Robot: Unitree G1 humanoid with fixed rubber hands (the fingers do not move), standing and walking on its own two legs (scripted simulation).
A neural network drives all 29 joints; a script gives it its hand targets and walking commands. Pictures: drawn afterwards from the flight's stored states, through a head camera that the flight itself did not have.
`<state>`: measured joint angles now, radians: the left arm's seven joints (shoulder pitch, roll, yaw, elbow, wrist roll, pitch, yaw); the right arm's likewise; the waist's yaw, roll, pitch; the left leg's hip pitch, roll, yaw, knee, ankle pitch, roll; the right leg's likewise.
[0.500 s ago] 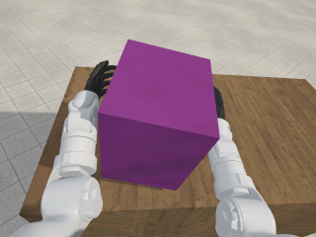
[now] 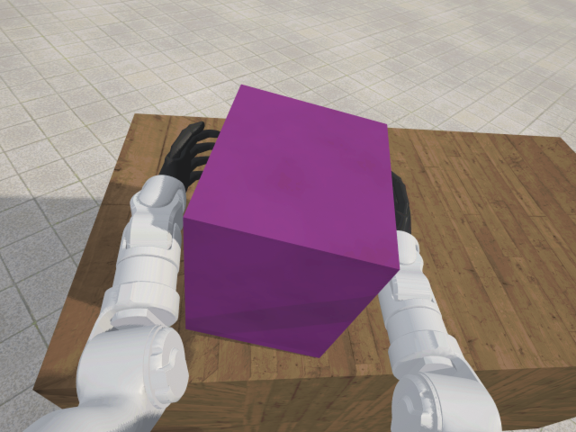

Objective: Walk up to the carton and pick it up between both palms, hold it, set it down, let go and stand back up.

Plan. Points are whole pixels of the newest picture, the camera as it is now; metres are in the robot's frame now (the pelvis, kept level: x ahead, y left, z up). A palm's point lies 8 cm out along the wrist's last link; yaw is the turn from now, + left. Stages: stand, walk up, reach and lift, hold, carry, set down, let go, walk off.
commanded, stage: set down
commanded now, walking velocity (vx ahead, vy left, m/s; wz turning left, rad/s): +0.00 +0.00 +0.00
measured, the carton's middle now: (282, 230) +0.38 -0.01 +0.06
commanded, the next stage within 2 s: none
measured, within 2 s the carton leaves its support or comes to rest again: rests again in 1.68 s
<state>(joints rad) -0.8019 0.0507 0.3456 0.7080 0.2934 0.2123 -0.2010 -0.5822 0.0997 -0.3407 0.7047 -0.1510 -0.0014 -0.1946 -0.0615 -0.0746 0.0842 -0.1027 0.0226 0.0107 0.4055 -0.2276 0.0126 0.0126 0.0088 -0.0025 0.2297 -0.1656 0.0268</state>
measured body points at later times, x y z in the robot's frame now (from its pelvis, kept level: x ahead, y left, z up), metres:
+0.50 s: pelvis +0.00 +0.00 +0.00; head +0.01 +0.04 +0.45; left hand +0.44 +0.13 +0.13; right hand +0.37 -0.18 +0.09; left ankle +0.00 +0.10 -0.75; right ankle -0.02 -0.14 -0.75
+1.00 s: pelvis +0.01 +0.00 +0.00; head +0.03 +0.04 +0.45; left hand +0.45 +0.14 +0.11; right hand +0.38 -0.17 +0.09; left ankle +0.00 +0.10 -0.75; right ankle -0.02 -0.14 -0.75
